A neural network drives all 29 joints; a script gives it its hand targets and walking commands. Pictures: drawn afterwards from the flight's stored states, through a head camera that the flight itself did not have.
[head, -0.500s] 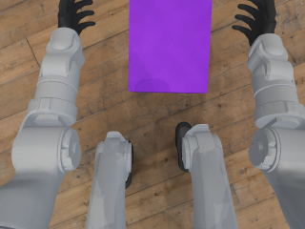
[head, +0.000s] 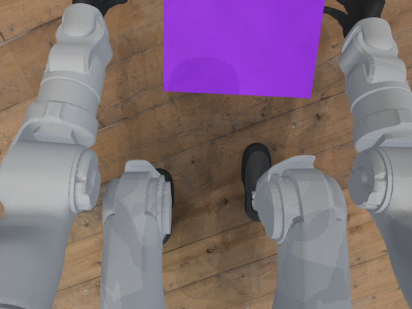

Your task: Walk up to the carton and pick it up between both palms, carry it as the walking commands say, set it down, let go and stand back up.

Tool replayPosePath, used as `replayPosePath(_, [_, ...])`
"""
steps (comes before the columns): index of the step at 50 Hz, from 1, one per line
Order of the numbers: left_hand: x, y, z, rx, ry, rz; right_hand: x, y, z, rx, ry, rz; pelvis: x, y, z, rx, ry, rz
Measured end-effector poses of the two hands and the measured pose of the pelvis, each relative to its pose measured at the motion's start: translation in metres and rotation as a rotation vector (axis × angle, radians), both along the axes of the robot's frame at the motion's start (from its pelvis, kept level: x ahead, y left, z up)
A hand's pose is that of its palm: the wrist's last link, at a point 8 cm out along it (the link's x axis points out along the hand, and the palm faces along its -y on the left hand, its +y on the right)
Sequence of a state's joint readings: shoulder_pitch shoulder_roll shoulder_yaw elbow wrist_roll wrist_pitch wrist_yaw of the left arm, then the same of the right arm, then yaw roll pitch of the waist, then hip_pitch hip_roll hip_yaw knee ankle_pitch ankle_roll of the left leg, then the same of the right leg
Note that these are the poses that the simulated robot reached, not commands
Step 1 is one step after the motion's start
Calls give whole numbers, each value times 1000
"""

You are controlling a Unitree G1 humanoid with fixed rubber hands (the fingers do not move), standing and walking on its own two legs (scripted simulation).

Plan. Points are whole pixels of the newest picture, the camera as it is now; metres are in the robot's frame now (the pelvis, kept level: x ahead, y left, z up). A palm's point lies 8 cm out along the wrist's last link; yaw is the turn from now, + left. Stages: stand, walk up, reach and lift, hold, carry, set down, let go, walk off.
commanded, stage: reach and lift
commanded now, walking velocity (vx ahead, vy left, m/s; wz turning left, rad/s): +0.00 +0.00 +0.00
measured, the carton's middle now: (235, 20) +0.54 -0.08 -0.28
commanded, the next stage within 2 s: none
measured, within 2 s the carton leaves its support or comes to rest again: leaves its support in 1.78 s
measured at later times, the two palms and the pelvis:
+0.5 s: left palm (101, 12) +0.55 +0.14 -0.21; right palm (350, 19) +0.51 -0.25 -0.21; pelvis -0.01 +0.00 -0.02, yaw +0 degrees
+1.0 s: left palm (133, 12) +0.54 +0.09 -0.21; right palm (342, 17) +0.51 -0.24 -0.21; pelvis -0.01 +0.00 -0.02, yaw +0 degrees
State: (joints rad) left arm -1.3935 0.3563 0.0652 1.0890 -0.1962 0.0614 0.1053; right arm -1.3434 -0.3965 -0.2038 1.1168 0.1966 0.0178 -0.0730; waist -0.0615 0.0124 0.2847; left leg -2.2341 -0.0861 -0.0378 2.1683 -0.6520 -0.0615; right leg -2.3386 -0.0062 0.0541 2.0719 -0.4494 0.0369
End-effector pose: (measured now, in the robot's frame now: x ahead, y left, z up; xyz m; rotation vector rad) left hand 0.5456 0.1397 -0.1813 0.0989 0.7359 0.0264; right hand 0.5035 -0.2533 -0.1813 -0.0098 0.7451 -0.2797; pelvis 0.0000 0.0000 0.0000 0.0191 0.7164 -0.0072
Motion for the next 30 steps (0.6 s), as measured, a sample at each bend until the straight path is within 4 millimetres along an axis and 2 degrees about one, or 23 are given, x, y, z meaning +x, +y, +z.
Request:
replayPosePath(6, [-4,4,-24,-5,18,-1,-1,6,-21,-7,37,14,-2,-1,-12,-13,-33,12])
replayPosePath(10, [-6,4,-34,-1,27,-13,4,3,-24,-6,28,0,-2,0,-17,-19,-52,16])
replayPosePath(19, [0,-4,-32,-10,5,-26,5,-1,-24,-13,16,-6,-3,2,-22,-21,-63,21])
replayPosePath(30, [-2,-6,-30,-8,9,-30,6,7,-24,-1,22,8,-8,1,-20,-17,-71,23])
